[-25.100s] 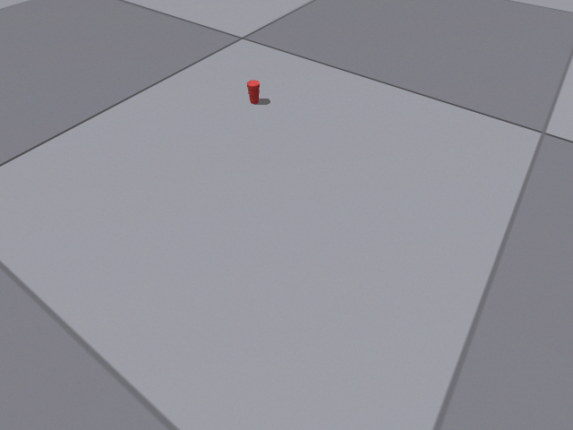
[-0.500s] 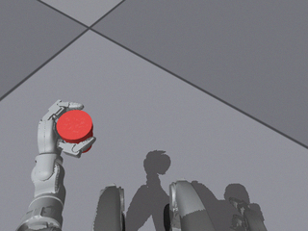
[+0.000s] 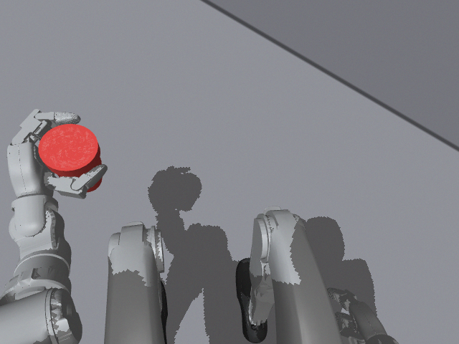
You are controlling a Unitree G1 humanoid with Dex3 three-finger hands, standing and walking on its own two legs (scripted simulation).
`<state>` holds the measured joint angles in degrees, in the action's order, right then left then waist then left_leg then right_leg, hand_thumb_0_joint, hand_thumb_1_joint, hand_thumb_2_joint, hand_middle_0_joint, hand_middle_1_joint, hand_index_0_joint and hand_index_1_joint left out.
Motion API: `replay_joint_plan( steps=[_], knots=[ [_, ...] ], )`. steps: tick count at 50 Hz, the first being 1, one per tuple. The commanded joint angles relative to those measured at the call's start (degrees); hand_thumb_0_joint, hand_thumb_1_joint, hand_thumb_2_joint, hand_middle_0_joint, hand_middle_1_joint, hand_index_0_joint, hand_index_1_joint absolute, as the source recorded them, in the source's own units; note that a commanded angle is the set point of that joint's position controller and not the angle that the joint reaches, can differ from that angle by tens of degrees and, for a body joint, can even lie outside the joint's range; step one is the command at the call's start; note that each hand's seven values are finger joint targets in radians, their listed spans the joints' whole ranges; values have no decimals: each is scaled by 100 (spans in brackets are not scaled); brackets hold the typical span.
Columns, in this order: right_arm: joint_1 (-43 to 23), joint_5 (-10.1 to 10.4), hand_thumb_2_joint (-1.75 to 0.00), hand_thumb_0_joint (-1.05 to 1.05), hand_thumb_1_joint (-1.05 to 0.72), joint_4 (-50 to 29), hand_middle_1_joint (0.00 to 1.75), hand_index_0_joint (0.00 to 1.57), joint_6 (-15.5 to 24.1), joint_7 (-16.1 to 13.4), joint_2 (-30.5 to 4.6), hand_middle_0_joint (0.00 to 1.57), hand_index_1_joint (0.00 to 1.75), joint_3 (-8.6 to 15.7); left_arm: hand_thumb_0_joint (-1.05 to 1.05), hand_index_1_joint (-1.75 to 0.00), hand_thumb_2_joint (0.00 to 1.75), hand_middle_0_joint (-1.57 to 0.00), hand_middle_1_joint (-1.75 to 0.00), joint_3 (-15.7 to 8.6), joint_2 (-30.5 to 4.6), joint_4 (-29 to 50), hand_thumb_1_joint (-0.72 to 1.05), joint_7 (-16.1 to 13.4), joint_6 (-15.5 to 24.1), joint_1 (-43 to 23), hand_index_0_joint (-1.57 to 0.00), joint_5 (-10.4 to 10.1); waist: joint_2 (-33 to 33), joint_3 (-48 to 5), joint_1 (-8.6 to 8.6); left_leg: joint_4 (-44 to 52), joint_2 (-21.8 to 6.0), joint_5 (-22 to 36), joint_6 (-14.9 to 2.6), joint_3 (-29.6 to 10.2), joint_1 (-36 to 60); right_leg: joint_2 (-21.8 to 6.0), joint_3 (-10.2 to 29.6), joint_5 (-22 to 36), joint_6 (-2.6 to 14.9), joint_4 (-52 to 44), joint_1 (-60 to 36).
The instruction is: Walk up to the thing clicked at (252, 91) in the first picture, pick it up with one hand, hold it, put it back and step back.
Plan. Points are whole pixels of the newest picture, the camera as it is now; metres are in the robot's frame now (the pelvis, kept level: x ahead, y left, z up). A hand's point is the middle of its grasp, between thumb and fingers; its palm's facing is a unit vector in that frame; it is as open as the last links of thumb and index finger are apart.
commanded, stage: crouch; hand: left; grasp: from the side
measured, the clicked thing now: (79, 165) +0.43 +0.22 -0.09
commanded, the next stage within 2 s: lower in 0.72 s
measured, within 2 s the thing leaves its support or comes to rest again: neither
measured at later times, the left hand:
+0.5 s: hand (89, 162) +0.46 +0.23 -0.16, palm faces +0.13 -0.99 -0.02, open 10.5 cm
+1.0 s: hand (98, 168) +0.46 +0.22 -0.21, palm faces +0.14 -0.99 +0.00, open 10.5 cm
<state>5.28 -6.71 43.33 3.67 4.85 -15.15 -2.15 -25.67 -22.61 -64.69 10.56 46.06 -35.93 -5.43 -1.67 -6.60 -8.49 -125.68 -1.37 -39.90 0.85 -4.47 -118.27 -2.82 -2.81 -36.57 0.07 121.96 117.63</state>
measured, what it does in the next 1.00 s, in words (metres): lowers itself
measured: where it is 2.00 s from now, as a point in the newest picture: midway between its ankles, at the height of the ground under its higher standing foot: (204, 325)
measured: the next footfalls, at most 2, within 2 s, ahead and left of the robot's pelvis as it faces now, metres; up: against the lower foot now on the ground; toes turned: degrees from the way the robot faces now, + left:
none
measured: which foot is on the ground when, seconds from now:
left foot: down 0.00-1.00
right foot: down 0.00-1.00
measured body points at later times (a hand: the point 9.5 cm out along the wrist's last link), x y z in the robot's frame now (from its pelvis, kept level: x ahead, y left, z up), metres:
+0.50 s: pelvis -0.01 +0.01 -0.08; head +0.21 +0.08 +0.30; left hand +0.44 +0.28 -0.16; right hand +0.07 -0.27 -0.18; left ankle +0.08 +0.13 -0.37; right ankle +0.11 -0.13 -0.37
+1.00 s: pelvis -0.01 +0.01 -0.10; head +0.23 +0.10 +0.27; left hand +0.45 +0.28 -0.21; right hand +0.07 -0.27 -0.17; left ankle +0.08 +0.13 -0.37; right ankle +0.11 -0.13 -0.37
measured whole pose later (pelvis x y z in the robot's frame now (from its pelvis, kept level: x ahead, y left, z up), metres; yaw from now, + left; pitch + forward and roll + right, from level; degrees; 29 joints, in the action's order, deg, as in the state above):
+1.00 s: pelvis -0.01 +0.01 -0.10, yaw -7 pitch +23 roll -12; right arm -0.1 -13.7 39.4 0.0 7.5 -19.5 -15.0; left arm -30.1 -36.4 -75.0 8.4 50.6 -40.6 -4.1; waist -6.6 7.5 -14.6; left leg -146.0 -0.6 -40.0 0.0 -12.2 -129.6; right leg -1.4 -8.2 -34.1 -2.1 135.8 124.8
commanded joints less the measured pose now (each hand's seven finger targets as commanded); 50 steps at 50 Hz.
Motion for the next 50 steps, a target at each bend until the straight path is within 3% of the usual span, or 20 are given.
replay_joint_plan(
  steps=[1, 4, 5, 6, 7, 8, 10, 11, 12, 14, 19, 22, 31, 34, 35, 36, 41, 43, 46, 50],
  knots=[
    [765, -15, -92, 0, -92, -227, 30, 20, 64, -71, -1270, 20, 30, 340, 0, -135, 125, -119, -133, -245, -1474, 1463, 13, 30, 670, -2498, -118, -158, 1369, -4024, -3, 1360, 166, 657, -105, 316, 2384, 239, -186, 683, 207, -994, -1951],
    [688, -55, -91, 0, -92, -186, 30, 20, 29, -58, -1377, 20, 30, 277, 0, -133, 123, -119, -132, -337, -1665, 1263, 13, 27, 638, -2560, -119, -116, 1495, -3655, -55, 1232, 146, 331, -86, 211, 2158, 230, -306, 421, 200, -735, -1524],
    [730, -76, -91, 0, -92, -222, 30, 20, 12, -49, -1419, 20, 30, 261, 0, -133, 123, -119, -132, -302, -1671, 1309, 13, 40, 640, -2660, -119, -109, 1472, -3798, -114, 1120, 160, 404, -99, 230, 2112, 226, -315, 514, 187, -710, -1629],
    [713, -78, -91, 0, -92, -202, 30, 20, 4, -50, -1399, 20, 30, 230, 0, -133, 122, -119, -131, -376, -1759, 1255, 12, 35, 631, -2622, -119, -140, 1281, -3816, -62, 956, 169, 396, -126, 278, 1906, 244, -301, 498, 163, -679, -1744],
    [746, -97, -91, 0, -92, -185, 30, 20, -18, -47, -1424, 20, 30, 176, 0, -134, 123, -119, -132, -460, -1885, 1172, 13, 46, 630, -2639, -119, -126, 1298, -3758, -133, 873, 173, 478, -133, 270, 1819, 235, -307, 588, 146, -620, -1753],
    [753, -108, -91, 0, -92, -197, 30, 20, -32, -45, -1438, 20, 30, 156, 0, -133, 122, -119, -131, -491, -2005, 1298, 12, 28, 636, -2688, -119, -136, 1299, -3841, -82, 776, 178, 514, -142, 295, 1686, 252, -272, 626, 143, -574, -1847],
    [733, -141, -91, 0, -92, -179, 30, 20, -43, -27, -1487, 20, 30, 122, 0, -133, 123, -119, -132, -471, -1824, 1068, 12, 73, 592, -2564, -119, -133, 1347, -3616, -144, 693, 164, 628, -120, 223, 1725, 249, -361, 732, 154, -410, -1554],
    [754, -151, -91, 0, -92, -186, 30, 20, -60, -30, -1522, 20, 30, 100, 0, -134, 124, -120, -132, -595, -1998, 1157, 13, 41, 594, -2538, -120, -151, 1396, -3660, -96, 640, 157, 731, -101, 212, 1713, 259, -373, 808, 162, -356, -1588],
    [774, -169, -91, 0, -92, -195, 30, 20, -88, -29, -1570, 20, 30, 69, 0, -133, 123, -119, -132, -646, -2116, 1169, 13, 46, 599, -2586, -119, -121, 1511, -3703, -156, 573, 148, 834, -93, 179, 1771, 256, -389, 922, 157, -282, -1568],
    [734, -199, -91, 0, -92, -228, 30, 20, -111, -8, -1588, 20, 30, 28, 0, -133, 123, -118, -131, -608, -1989, 1073, 17, 62, 586, -2483, -118, -113, 1456, -3610, -181, 517, 143, 903, -79, 131, 1679, 268, -445, 987, 162, -185, -1518],
    [640, -283, -91, 0, -91, -246, 30, 20, -172, 30, -1651, 20, 30, -86, 0, -133, 124, -119, -132, -582, -2157, 999, 21, 64, 615, -2556, -119, -18, 1481, -3154, -308, 324, 129, 444, -126, 97, 1216, 304, -527, 665, 130, -116, -1368],
    [660, -337, -91, 0, -91, -253, 30, 20, -212, 57, -1762, 20, 30, -158, 0, -133, 123, -119, -132, -630, -2254, 1069, 23, 99, 642, -2497, -119, -32, 1792, -3349, -323, 271, 95, 815, -52, -9, 1643, 308, -609, 956, 160, 80, -1246],
    [503, -464, -91, 0, -91, -276, 30, 20, -267, 71, -1860, 20, 30, -363, 0, -135, 124, -122, -135, -503, -2384, 1040, 23, 40, 752, -2574, -123, -15, 1838, -3003, -511, 43, 69, 580, -63, -116, 1435, 346, -705, 844, 146, 170, -1132],
    [459, -493, -91, 0, -92, -294, 30, 20, -270, 88, -1899, 20, 30, -435, 0, -135, 123, -123, -134, -537, -2464, 1038, 22, -2, 805, -2482, -123, -64, 1886, -3004, -507, -49, 62, 730, -48, -146, 1431, 364, -736, 966, 148, 251, -1230],
    [486, -513, -91, 0, -92, -300, 30, 20, -287, 91, -1955, 20, 30, -458, 0, -136, 125, -123, -135, -533, -2393, 910, 23, -5, 806, -2433, -123, -58, 1881, -2954, -589, -27, 57, 840, -28, -201, 1550, 339, -783, 1057, 140, 281, -1213],
    [475, -529, -91, 0, -92, -289, 30, 20, -303, 92, -1960, 20, 30, -480, 0, -136, 124, -123, -135, -575, -2435, 893, 22, -23, 817, -2333, -124, -62, 1896, -2966, -535, -34, 46, 984, -8, -210, 1626, 355, -791, 1152, 146, 302, -1224],
    [310, -599, -91, 0, -92, -365, 30, 20, -336, 111, -2040, 20, 30, -540, 0, -135, 124, -123, -134, -500, -2543, 916, 19, -81, 888, -2474, -124, 15, 2033, -2729, -623, -91, 28, 814, -12, -256, 1541, 364, -835, 1047, 150, 326, -1083],
    [321, -620, -91, 0, -93, -409, 30, 20, -351, 124, -2083, 20, 30, -606, 0, -140, 123, -127, -140, -544, -2481, 698, 15, -105, 910, -2332, -128, -20, 1968, -2680, -704, -131, 28, 937, -3, -308, 1569, 356, -878, 1162, 131, 358, -1177],
    [187, -663, -91, 0, -93, -462, 30, 20, -368, 160, -2087, 20, 30, -757, 0, -139, 122, -125, -138, -546, -2403, 94, 12, -173, 974, -2196, -126, -54, 1641, -2276, -823, -242, 34, 678, -46, -341, 1185, 393, -943, 986, 104, 312, -1178],
    [-21, -778, -91, 0, -92, -553, 30, 20, -389, 173, -2204, 20, 30, -906, 0, -137, 122, -124, -138, -617, -2849, 84, 15, -257, 1213, -2390, -126, 74, 1781, -2135, -867, -293, -5, 688, -29, -408, 1224, 411, -999, 989, 97, 372, -1236]
  ],
)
